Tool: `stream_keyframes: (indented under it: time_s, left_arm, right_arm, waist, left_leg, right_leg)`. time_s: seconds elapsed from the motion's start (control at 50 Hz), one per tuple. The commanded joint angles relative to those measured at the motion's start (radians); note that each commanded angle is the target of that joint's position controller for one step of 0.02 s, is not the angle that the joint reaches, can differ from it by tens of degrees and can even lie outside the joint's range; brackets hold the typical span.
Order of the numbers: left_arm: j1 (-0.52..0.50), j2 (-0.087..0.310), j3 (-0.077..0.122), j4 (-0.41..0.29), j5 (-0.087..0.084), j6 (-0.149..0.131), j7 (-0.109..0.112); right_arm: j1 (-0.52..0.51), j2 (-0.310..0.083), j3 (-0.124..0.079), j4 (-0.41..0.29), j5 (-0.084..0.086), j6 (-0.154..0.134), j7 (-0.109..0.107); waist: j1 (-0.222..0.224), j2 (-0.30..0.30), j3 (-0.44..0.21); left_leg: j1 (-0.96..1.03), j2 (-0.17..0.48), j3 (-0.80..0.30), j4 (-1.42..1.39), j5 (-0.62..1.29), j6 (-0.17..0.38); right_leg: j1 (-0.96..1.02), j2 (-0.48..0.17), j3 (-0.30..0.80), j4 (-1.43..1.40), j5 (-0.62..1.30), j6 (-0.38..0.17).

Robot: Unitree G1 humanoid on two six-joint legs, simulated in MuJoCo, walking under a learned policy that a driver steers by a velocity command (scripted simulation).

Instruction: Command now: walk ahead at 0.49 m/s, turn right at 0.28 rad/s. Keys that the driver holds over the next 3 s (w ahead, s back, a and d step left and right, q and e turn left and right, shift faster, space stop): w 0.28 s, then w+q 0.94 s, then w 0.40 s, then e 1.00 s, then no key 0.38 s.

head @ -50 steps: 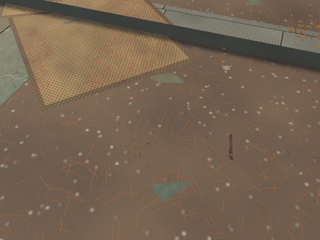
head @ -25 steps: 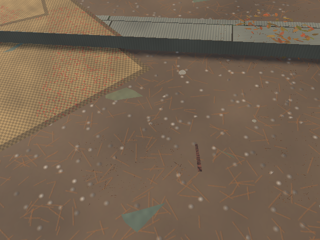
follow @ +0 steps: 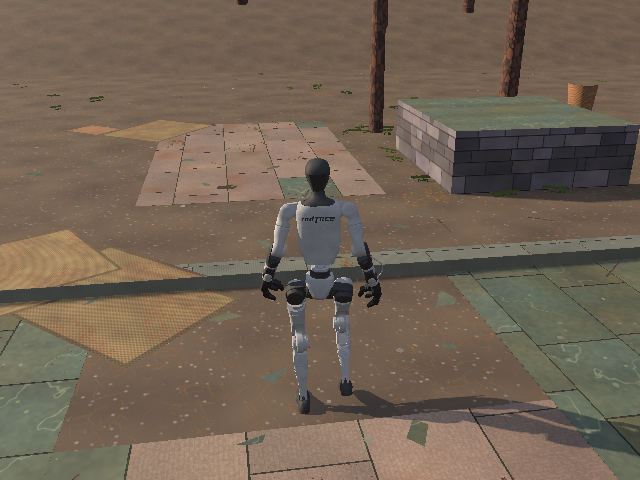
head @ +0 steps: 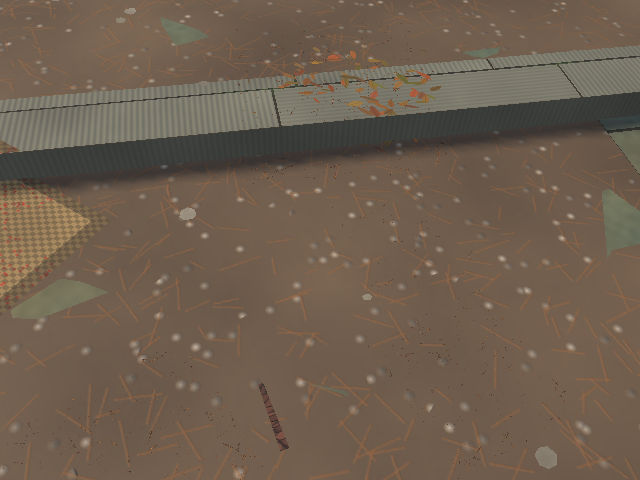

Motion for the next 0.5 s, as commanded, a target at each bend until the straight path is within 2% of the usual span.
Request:
stream_keyframes:
  time_s: [0.02, 0.1, 0.18, 0.22, 0.24, 0.26, 0.28, 0.3, 0.32, 0.34, 0.36, 0.4, 0.44, 0.5]
  left_arm:
    - [-0.007, -0.003, -0.014, -0.059, 0.002, -0.004, -0.012]
    - [-0.176, -0.029, -0.041, -0.101, -0.007, -0.016, -0.025]
    - [-0.257, -0.005, -0.041, -0.124, -0.01, -0.022, -0.013]
    - [-0.214, 0.006, -0.036, -0.109, -0.004, -0.029, -0.002]
    - [-0.109, 0.015, -0.028, -0.072, 0.002, -0.038, 0.005]
    - [0.054, 0.055, -0.01, -0.013, 0.016, -0.05, 0.016]
    - [0.227, 0.148, 0.015, 0.013, 0.037, -0.056, 0.032]
    - [0.255, 0.209, 0.033, 0.023, 0.013, -0.045, 0.038]
    - [0.204, 0.152, 0.024, 0.025, -0.018, -0.039, 0.039]
    - [0.125, 0.098, 0.007, 0.023, -0.022, -0.044, 0.037]
    - [0.071, 0.051, -0.003, 0.021, -0.021, -0.052, 0.032]
    - [0.042, 0.004, -0.016, 0.035, -0.026, -0.067, 0.037]
    - [0.074, 0.009, -0.015, 0.059, -0.029, -0.086, 0.04]
    - [0.12, 0.017, -0.011, 0.091, -0.031, -0.095, 0.044]
  right_arm:
    - [0.016, -0.074, -0.007, -0.027, 0.003, -0.024, 0.008]
    - [0.071, -0.096, -0.008, 0.008, 0.012, -0.014, 0.009]
    - [0.152, -0.13, -0.012, 0.055, 0.008, 0.004, 0.002]
    - [0.162, -0.14, -0.012, 0.074, 0.008, 0.018, -0.004]
    - [0.162, -0.142, -0.011, 0.083, 0.013, 0.025, -0.006]
    - [0.165, -0.127, -0.004, 0.081, 0.016, 0.027, -0.009]
    - [0.152, -0.067, 0.015, 0.029, 0.031, 0.023, -0.006]
    - [0.218, -0.023, 0.02, 0.016, 0.037, 0.025, -0.004]
    - [0.128, -0.112, -0.008, 0.022, 0.018, 0.034, -0.011]
    - [0.074, -0.093, -0.006, 0.005, 0.021, 0.028, -0.005]
    - [0.061, -0.074, -0.004, 0.014, 0.023, 0.03, -0.002]
    - [0.095, -0.047, -0.004, 0.042, -0.002, 0.057, 0.01]
    - [0.081, -0.033, -0.009, 0.04, -0.007, 0.075, 0.022]
    - [-0.02, -0.022, -0.01, 0.01, -0.008, 0.085, 0.03]
  waist:
    - [0.035, 0.116, 0.027]
    - [0.0, 0.12, 0.039]
    - [-0.024, 0.127, 0.055]
    - [0.001, 0.138, 0.033]
    - [0.052, 0.121, -0.019]
    - [0.112, 0.092, -0.12]
    - [0.174, -0.04, -0.264]
    - [0.142, -0.196, -0.33]
    - [0.137, -0.046, -0.21]
    - [0.097, -0.026, -0.095]
    - [0.065, -0.002, -0.048]
    - [0.017, -0.029, -0.006]
    - [0.001, -0.02, 0.004]
    - [0.004, -0.014, 0.041]
  left_leg:
    - [0.023, 0.267, -0.203, -0.218, 0.176, 0.136]
    - [0.008, 0.224, -0.106, -0.21, 0.271, 0.111]
    - [0.132, 0.275, -0.122, -0.155, 0.366, 0.109]
    - [0.182, 0.281, -0.108, -0.049, 0.547, 0.099]
    - [0.176, 0.257, -0.076, 0.089, 0.655, 0.084]
    - [0.081, 0.217, -0.042, 0.279, 0.6, 0.062]
    - [-0.178, 0.155, 0.007, 0.599, 0.254, 0.026]
    - [-0.446, 0.008, -0.027, 0.872, -0.356, 0.008]
    - [-0.527, 0.061, -0.139, 0.924, -0.29, 0.022]
    - [-0.521, 0.092, -0.156, 0.891, -0.2, 0.028]
    - [-0.474, 0.117, -0.159, 0.836, -0.145, 0.026]
    - [-0.394, 0.132, -0.159, 0.786, -0.101, 0.006]
    - [-0.402, 0.123, -0.155, 0.787, -0.056, -0.002]
    - [-0.497, 0.134, -0.149, 0.745, 0.053, -0.013]
  right_leg:
    - [-0.092, -0.039, 0.013, -0.102, 0.103, 0.015]
    - [0.014, -0.047, -0.103, -0.357, 0.219, 0.025]
    - [0.051, -0.029, -0.14, -0.475, 0.134, -0.001]
    - [0.143, 0.011, -0.161, -0.537, 0.06, -0.03]
    - [0.285, 0.044, -0.174, -0.609, 0.077, -0.052]
    - [0.52, 0.024, -0.136, -0.618, 0.082, -0.083]
    - [0.81, -0.243, 0.181, -0.648, -0.055, -0.157]
    - [0.929, -0.451, 0.576, -0.776, -0.045, -0.255]
    - [0.833, -0.397, 0.489, -0.787, -0.032, -0.224]
    - [0.698, -0.354, 0.339, -0.815, 0.051, -0.189]
    - [0.595, -0.306, 0.234, -0.854, 0.113, -0.147]
    - [0.478, -0.246, 0.099, -0.908, 0.178, -0.096]
    - [0.464, -0.234, 0.029, -0.933, 0.281, -0.093]
    - [0.477, -0.224, -0.068, -0.957, 0.349, -0.088]
Next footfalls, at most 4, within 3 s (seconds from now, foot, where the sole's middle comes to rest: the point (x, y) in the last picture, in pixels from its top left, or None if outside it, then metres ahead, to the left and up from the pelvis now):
0.26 right None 0.29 -0.12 -0.78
0.80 left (282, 443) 0.57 0.07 -0.78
1.34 right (294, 302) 0.93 0.05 -0.78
1.82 left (181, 271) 1.03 0.34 -0.78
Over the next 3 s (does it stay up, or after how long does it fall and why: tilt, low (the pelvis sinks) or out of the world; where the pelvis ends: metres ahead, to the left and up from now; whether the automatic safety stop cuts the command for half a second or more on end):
stays up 0.95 0.21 0.00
